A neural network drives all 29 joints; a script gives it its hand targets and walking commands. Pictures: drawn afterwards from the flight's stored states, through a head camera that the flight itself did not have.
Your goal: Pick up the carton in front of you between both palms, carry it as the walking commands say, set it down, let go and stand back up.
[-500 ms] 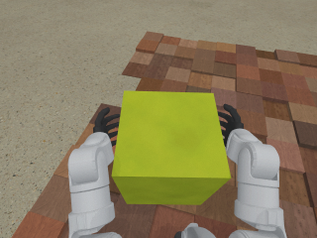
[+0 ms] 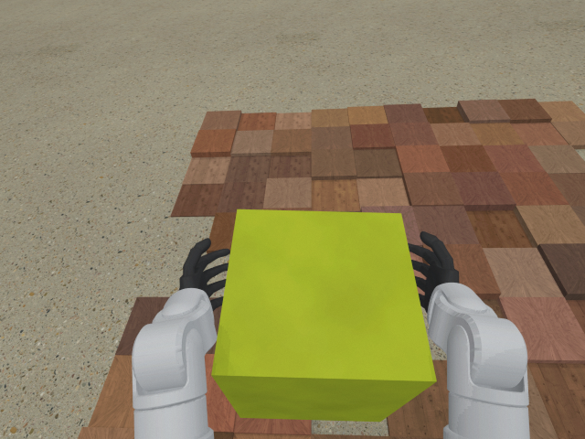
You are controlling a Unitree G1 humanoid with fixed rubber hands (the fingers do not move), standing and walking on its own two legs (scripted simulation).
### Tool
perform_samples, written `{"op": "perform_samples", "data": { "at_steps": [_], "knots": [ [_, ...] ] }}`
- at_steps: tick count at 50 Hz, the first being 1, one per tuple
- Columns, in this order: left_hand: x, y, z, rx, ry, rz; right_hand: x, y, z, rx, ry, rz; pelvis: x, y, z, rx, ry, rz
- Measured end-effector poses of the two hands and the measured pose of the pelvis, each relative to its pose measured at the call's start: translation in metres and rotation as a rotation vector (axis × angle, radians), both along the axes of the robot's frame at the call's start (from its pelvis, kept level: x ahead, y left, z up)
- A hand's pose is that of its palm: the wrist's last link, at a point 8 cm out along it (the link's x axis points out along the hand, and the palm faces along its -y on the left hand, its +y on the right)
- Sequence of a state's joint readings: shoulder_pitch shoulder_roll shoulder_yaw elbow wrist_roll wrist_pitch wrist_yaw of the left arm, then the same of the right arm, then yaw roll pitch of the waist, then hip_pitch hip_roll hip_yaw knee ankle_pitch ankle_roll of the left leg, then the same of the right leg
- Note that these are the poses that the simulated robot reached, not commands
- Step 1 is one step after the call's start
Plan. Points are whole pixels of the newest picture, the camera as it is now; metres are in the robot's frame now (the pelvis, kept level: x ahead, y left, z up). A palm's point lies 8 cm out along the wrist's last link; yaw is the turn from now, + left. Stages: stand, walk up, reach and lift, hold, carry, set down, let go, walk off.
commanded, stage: carry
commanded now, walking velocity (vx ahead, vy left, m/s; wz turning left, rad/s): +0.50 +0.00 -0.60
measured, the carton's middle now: (314, 323) +0.29 +0.00 +0.02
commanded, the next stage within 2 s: none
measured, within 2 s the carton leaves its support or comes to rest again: neither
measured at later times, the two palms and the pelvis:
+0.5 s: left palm (309, 126) +0.64 -0.01 +0.11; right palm (483, 151) +0.54 -0.29 +0.11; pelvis +0.29 -0.04 -0.01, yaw -19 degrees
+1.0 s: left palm (313, 62) +0.96 -0.03 +0.09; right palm (439, 62) +0.90 -0.32 +0.10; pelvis +0.60 -0.12 -0.02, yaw -8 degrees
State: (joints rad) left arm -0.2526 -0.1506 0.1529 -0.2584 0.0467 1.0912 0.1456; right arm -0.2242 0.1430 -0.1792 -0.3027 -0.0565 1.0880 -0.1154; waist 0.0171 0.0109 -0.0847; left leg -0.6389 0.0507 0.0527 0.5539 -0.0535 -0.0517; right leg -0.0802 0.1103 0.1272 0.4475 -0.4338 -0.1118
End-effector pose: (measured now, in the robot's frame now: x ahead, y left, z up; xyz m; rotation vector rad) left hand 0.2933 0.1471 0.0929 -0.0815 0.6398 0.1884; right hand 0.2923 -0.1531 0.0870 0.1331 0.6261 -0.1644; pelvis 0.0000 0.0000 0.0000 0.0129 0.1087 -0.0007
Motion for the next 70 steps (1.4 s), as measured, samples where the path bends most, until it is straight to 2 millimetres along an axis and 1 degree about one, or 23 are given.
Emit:
{"op": "perform_samples", "data": {
  "at_steps": [2,4,6,10,14,17,20,24,27,29,32,35,38,41,43,45,46,48,52,56,63,68,70],
  "knots": [
    [0.035,0.002,-0.003,0.001,-0.028,-0.040,0.026,0.002,0.001,-0.016,-0.027,-0.028,0.031,0.010,-0.008,-0.001,-0.015,-0.043],
    [0.067,-0.001,-0.004,-0.005,-0.023,-0.095,0.048,0.000,0.005,-0.042,-0.020,-0.054,0.052,0.014,-0.008,0.012,-0.018,-0.081],
    [0.094,-0.008,-0.001,-0.007,-0.009,-0.140,0.064,-0.005,0.010,-0.059,-0.004,-0.090,0.072,0.018,-0.003,0.007,-0.024,-0.110],
    [0.151,-0.029,0.016,-0.024,-0.022,-0.220,0.096,-0.024,0.030,-0.088,-0.012,-0.163,0.111,0.020,0.007,-0.003,-0.035,-0.163],
    [0.207,-0.057,0.034,-0.014,-0.038,-0.287,0.134,-0.047,0.047,-0.103,-0.022,-0.215,0.152,0.016,0.013,-0.012,-0.032,-0.212],
    [0.246,-0.079,0.039,-0.005,-0.030,-0.319,0.164,-0.067,0.050,-0.096,-0.013,-0.245,0.187,0.007,0.014,-0.020,-0.032,-0.247],
    [0.284,-0.104,0.036,0.000,-0.019,-0.341,0.195,-0.090,0.045,-0.078,-0.004,-0.274,0.224,-0.008,0.009,-0.019,-0.034,-0.282],
    [0.336,-0.144,0.022,0.014,-0.006,-0.369,0.239,-0.128,0.026,-0.053,0.007,-0.310,0.275,-0.036,-0.005,-0.033,-0.046,-0.322],
    [0.369,-0.173,0.007,0.029,0.040,-0.381,0.268,-0.155,0.009,-0.033,0.054,-0.325,0.308,-0.056,-0.004,-0.089,-0.053,-0.316],
    [0.386,-0.182,0.000,0.031,0.064,-0.365,0.291,-0.166,0.005,-0.029,0.076,-0.311,0.325,-0.066,0.001,-0.070,-0.053,-0.311],
    [0.413,-0.184,0.002,0.038,0.061,-0.323,0.333,-0.173,0.010,-0.001,0.068,-0.286,0.352,-0.078,0.011,-0.038,-0.042,-0.297],
    [0.448,-0.180,0.017,0.033,0.014,-0.270,0.381,-0.172,0.022,0.012,0.018,-0.249,0.384,-0.088,0.017,-0.019,-0.030,-0.280],
    [0.488,-0.174,0.034,0.021,-0.041,-0.226,0.431,-0.168,0.036,0.002,-0.037,-0.208,0.424,-0.098,0.019,-0.013,-0.021,-0.254],
    [0.531,-0.168,0.042,0.015,-0.067,-0.195,0.482,-0.164,0.046,-0.018,-0.064,-0.170,0.473,-0.107,0.014,-0.016,-0.024,-0.221],
    [0.562,-0.164,0.041,0.014,-0.074,-0.186,0.517,-0.161,0.047,-0.029,-0.071,-0.148,0.509,-0.111,0.006,-0.016,-0.034,-0.200],
    [0.597,-0.164,0.035,0.017,-0.083,-0.195,0.551,-0.160,0.043,-0.044,-0.078,-0.146,0.546,-0.112,-0.009,-0.026,-0.052,-0.199],
    [0.615,-0.166,0.030,0.016,-0.083,-0.205,0.566,-0.162,0.039,-0.057,-0.076,-0.150,0.561,-0.114,-0.016,-0.019,-0.053,-0.191],
    [0.643,-0.171,0.015,0.008,-0.042,-0.222,0.590,-0.166,0.027,-0.086,-0.032,-0.152,0.582,-0.117,-0.021,0.006,-0.046,-0.164],
    [0.678,-0.181,-0.011,-0.002,0.072,-0.216,0.622,-0.176,0.000,-0.065,0.081,-0.163,0.620,-0.120,-0.014,0.012,-0.036,-0.122],
    [0.711,-0.182,-0.016,-0.017,0.077,-0.162,0.668,-0.179,-0.005,-0.035,0.081,-0.146,0.657,-0.127,-0.006,0.006,-0.021,-0.088],
    [0.779,-0.173,0.001,-0.014,-0.017,-0.048,0.773,-0.173,0.013,-0.027,-0.013,-0.037,0.735,-0.159,-0.001,0.001,0.008,-0.015],
    [0.839,-0.179,0.022,0.012,-0.105,0.007,0.852,-0.179,0.031,-0.032,-0.103,0.038,0.803,-0.187,-0.013,-0.004,0.012,0.038],
    [0.862,-0.181,0.028,0.032,-0.130,0.028,0.882,-0.181,0.035,-0.039,-0.131,0.073,0.825,-0.195,-0.019,-0.019,0.013,0.044]
  ]
}}
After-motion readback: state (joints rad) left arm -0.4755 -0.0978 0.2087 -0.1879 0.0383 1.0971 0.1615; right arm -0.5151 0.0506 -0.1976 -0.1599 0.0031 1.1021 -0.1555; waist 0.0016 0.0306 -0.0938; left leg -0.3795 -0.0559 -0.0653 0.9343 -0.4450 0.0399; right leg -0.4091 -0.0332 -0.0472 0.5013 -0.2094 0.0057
